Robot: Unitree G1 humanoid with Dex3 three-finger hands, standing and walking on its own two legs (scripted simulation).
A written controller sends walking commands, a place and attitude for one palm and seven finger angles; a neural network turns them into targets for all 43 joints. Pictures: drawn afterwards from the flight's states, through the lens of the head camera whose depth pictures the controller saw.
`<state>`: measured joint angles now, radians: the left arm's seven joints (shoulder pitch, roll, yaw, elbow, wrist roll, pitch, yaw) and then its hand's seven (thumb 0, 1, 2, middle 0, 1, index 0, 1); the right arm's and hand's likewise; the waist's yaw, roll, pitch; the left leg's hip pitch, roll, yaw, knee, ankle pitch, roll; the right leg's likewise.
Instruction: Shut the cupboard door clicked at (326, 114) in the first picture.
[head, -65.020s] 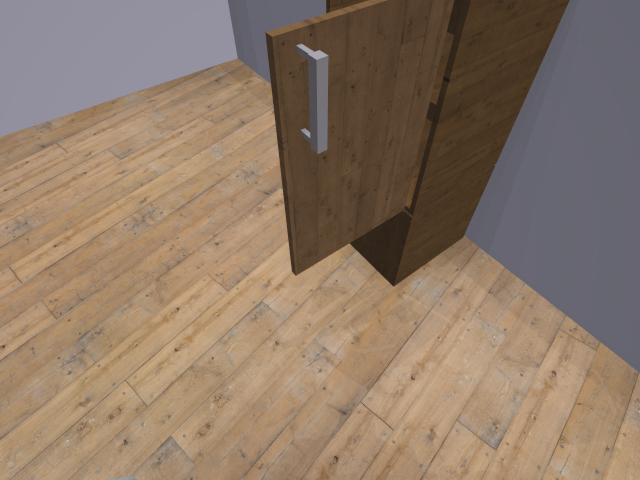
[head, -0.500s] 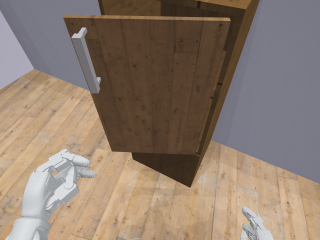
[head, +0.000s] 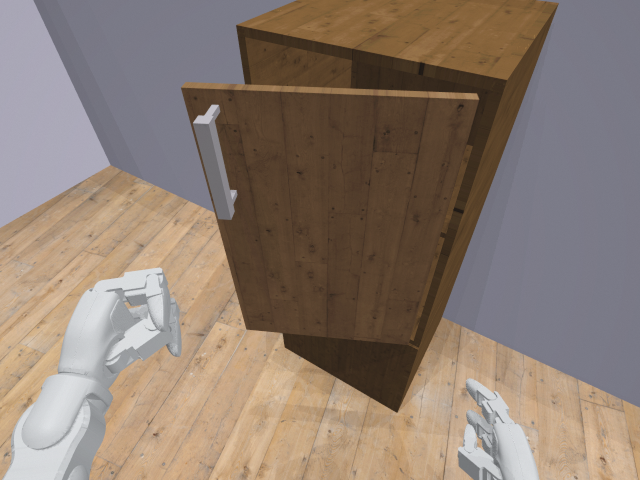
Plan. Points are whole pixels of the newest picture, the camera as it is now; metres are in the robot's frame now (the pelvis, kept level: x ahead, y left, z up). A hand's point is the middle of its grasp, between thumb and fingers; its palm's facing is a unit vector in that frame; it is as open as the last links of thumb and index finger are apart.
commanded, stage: raise the hand and make a fist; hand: left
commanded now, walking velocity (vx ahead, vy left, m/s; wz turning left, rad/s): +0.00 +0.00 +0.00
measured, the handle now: (220, 164) +0.48 +0.21 +0.16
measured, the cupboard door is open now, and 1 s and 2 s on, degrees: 25 25 25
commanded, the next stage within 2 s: bring the fist close to the handle in 0.54 s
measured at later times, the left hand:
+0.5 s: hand (170, 319) +0.22 +0.18 +0.16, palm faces +0.06 -1.00 -0.07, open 3.1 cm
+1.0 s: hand (191, 268) +0.28 +0.18 +0.17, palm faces +0.03 -1.00 -0.05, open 3.1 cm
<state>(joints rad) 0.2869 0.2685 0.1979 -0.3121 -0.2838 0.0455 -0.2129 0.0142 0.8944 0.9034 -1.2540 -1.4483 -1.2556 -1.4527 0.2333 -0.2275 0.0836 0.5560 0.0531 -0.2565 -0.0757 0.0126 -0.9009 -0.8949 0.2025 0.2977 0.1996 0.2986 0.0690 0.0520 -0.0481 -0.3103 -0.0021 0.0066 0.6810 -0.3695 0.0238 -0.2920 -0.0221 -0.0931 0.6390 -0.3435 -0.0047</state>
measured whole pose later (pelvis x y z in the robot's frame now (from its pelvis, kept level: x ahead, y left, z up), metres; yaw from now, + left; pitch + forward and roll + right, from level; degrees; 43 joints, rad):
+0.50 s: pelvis -0.01 -0.02 +0.01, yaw -1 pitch -4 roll +0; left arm 0.21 0.27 0.23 -0.30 -0.28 0.16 -0.20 0.01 0.89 0.90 -1.30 -1.50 -1.30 -1.50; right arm 0.23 -0.26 0.06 0.60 0.06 -0.23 -0.09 0.01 -0.90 -0.90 0.20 0.30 0.20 0.30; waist 0.06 0.05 -0.02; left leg -0.20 0.01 0.01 0.56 -0.30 0.00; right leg -0.19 0.00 -0.09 0.54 -0.28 -0.03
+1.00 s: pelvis -0.01 -0.02 +0.01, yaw -1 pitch -3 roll +0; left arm -0.05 0.29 0.24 -0.03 -0.27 0.16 -0.21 0.01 0.89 0.90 -1.30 -1.50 -1.30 -1.50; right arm 0.22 -0.25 0.07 0.64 0.07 -0.23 -0.10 0.01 -0.90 -0.89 0.20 0.30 0.20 0.30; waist 0.04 0.05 -0.02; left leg -0.20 0.01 0.02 0.55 -0.29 0.01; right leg -0.21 -0.01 -0.08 0.54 -0.29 -0.02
